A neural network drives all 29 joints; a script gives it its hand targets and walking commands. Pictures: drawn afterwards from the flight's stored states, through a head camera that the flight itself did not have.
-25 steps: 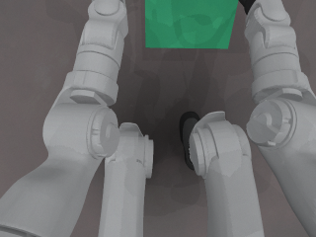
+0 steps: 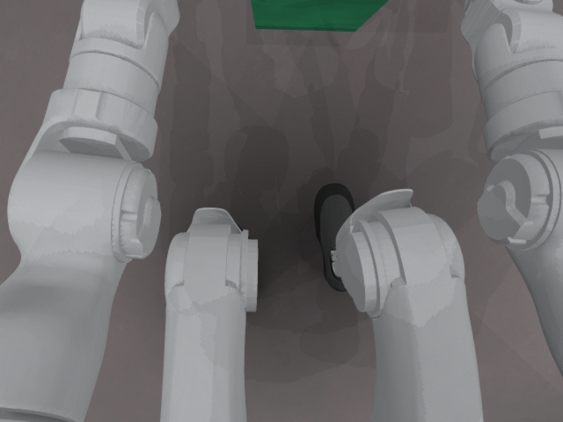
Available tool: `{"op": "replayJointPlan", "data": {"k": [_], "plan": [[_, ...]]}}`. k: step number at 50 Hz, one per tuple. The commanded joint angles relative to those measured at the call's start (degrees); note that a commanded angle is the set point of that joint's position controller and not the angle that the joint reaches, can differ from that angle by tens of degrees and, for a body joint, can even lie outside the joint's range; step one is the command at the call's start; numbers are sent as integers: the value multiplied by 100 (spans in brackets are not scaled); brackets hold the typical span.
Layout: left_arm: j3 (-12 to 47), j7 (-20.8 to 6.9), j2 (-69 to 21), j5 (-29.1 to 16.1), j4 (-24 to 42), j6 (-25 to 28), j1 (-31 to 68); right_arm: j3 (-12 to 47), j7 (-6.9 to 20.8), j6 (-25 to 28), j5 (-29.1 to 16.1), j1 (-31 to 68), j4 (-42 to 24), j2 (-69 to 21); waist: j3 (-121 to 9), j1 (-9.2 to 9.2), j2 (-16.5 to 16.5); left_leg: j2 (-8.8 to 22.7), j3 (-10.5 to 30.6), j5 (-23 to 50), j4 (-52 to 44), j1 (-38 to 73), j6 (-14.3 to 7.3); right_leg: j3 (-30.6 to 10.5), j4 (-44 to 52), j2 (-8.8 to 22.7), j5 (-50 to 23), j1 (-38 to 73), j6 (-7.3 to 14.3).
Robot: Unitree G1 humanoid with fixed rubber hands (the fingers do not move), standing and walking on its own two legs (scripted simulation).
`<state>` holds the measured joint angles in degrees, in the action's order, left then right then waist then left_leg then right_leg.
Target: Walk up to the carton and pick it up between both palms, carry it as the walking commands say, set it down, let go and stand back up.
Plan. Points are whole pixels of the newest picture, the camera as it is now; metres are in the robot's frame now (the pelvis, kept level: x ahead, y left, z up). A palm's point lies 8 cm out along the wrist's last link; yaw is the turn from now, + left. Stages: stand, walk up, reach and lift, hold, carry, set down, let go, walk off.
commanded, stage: set down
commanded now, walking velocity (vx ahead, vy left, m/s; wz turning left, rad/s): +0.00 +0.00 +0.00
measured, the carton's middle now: out of the picture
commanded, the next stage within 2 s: let go in 1.30 s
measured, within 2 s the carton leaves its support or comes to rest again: neither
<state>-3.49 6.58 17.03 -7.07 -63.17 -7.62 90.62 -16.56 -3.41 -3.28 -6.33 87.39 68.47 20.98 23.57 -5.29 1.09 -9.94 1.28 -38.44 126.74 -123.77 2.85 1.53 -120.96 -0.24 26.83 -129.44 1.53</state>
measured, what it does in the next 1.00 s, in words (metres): rises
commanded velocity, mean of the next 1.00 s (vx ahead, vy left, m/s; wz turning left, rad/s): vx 0.00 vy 0.00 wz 0.00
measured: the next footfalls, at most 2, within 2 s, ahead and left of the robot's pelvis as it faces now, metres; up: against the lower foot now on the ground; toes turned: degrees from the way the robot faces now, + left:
none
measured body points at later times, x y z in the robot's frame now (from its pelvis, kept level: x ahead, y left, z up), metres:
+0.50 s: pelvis +0.02 +0.01 +0.10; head +0.36 -0.04 +0.38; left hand +0.61 +0.08 -0.02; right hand +0.55 -0.26 -0.03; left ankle +0.09 +0.11 -0.35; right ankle +0.14 -0.11 -0.35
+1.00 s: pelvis +0.04 +0.00 +0.24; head +0.36 -0.05 +0.55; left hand +0.60 +0.08 +0.13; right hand +0.55 -0.27 +0.12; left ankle +0.09 +0.11 -0.35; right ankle +0.14 -0.11 -0.35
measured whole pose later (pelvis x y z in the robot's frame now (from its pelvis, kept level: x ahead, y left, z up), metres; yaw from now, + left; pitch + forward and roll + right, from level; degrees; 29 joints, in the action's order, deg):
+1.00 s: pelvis +0.04 +0.00 +0.24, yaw -1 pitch +45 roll +3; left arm -14.7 5.7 11.8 1.6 -49.8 -11.3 71.1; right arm -21.1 -2.0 -9.6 1.9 68.0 48.9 13.9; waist 0.1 -4.4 1.6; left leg -6.0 2.2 -25.7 73.8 -93.4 1.0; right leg -3.0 -70.6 -3.0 17.0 -98.7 0.6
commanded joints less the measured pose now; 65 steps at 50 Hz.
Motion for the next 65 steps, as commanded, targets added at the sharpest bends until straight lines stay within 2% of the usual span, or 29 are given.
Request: {"op": "replayJointPlan", "data": {"k": [1, 6, 14, 30, 49, 56, 59, 62, 65], "plan": [[-68, 118, 502, -5, 957, 55, 1672, -48, -100, 29, -11, 1485, -1013, 820, -7663, -415, 404, 440, -226, 1296, -1300, 1845, -100, -269, 690, -70, -2091, 5269, -158], [-122, 265, 465, -50, 1367, -123, 1509, -20, -168, -191, 28, 1230, -1528, 772, -8527, -369, 239, 363, -357, 1394, -1618, 2168, -105, -150, 957, -146, -2263, 5846, -216], [-510, 272, 333, 177, 1263, -289, 884, -70, -28, -415, 243, 768, -1821, 454, -8164, -152, -132, 276, -355, 1382, -2355, 2041, -177, -64, 1571, -231, -2140, 5599, -262], [-757, 195, 69, 537, 1864, -393, 203, -431, 77, -574, 596, -43, -2307, 251, -8712, -255, 175, 208, -333, 1976, -3920, 3190, -37, -16, 3110, -348, -2701, 6449, -267], [-1166, -119, -52, 916, 1987, -235, -490, -475, 140, -510, 869, -605, -2607, -128, -8530, -57, -38, 305, -299, 2463, -6279, 4602, -26, -174, 5458, -296, -3319, 8497, -340], [-1446, -290, -212, 1264, 1817, -98, -691, -603, 191, -392, 1108, -813, -2502, -361, -7674, 36, -56, 389, -201, 2411, -7234, 5141, -48, -232, 6421, -217, -3216, 8961, -370], [-1591, -371, -335, 1432, 1533, -29, -836, -706, 218, -313, 1324, -942, -2295, -545, -7087, 9, -132, 431, -142, 2326, -7523, 5050, -46, -233, 6733, -166, -3117, 8958, -386], [-1736, -403, -356, 1590, 1441, 53, -1023, -819, 225, -230, 1513, -1100, -2274, -693, -7045, 41, -130, 447, -118, 2555, -7640, 5066, -14, -245, 6838, -151, -3370, 9081, -400], [-1795, -377, -299, 1700, 1578, 128, -1259, -844, 202, -189, 1619, -1339, -2477, -725, -7539, 102, -110, 440, -110, 2961, -7669, 5251, 21, -258, 6821, -166, -3903, 9561, -401]]}}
